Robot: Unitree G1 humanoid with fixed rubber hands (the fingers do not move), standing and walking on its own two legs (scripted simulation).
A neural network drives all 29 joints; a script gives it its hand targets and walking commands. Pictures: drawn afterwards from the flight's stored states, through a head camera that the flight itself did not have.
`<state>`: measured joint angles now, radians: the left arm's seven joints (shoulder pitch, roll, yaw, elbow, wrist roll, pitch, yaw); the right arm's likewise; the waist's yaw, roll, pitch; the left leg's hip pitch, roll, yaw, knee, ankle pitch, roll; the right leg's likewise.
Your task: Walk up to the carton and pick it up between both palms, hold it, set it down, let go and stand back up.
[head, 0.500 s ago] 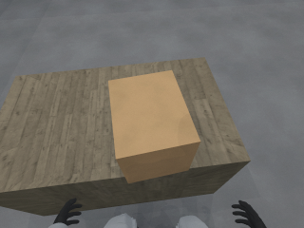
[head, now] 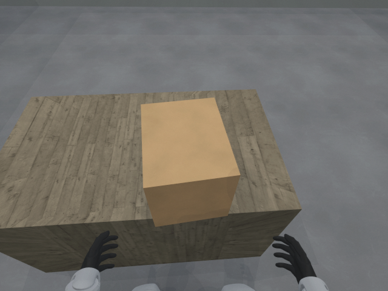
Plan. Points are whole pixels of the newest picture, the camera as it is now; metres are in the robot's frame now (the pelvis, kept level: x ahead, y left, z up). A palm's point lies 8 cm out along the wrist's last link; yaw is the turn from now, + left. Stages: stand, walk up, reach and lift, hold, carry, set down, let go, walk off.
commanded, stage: reach and lift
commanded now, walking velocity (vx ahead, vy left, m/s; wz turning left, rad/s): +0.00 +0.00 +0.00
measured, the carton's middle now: (185, 161) +0.46 +0.01 -0.10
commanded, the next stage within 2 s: none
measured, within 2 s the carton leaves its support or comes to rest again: neither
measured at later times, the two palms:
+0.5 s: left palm (89, 259) +0.20 +0.22 -0.07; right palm (286, 234) +0.22 -0.20 -0.05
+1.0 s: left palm (92, 235) +0.23 +0.21 -0.03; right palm (287, 217) +0.25 -0.21 -0.04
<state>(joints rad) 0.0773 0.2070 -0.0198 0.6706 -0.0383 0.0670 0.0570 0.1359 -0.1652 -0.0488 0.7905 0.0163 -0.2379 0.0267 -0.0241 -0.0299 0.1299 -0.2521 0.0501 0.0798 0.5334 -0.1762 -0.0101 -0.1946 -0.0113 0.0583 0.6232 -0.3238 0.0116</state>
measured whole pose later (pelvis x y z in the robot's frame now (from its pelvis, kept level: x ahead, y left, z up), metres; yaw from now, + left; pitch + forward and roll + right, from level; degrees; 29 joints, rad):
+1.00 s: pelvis +0.08 -0.01 +0.01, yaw +1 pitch -4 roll +1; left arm 0.26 0.16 0.00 0.61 -0.08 -0.43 0.02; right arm 0.20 -0.19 0.12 0.80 0.27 -0.64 0.03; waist 0.02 -0.01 0.02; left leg -0.15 0.06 0.05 0.48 -0.26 -0.05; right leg -0.04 0.00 0.02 0.47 -0.37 0.00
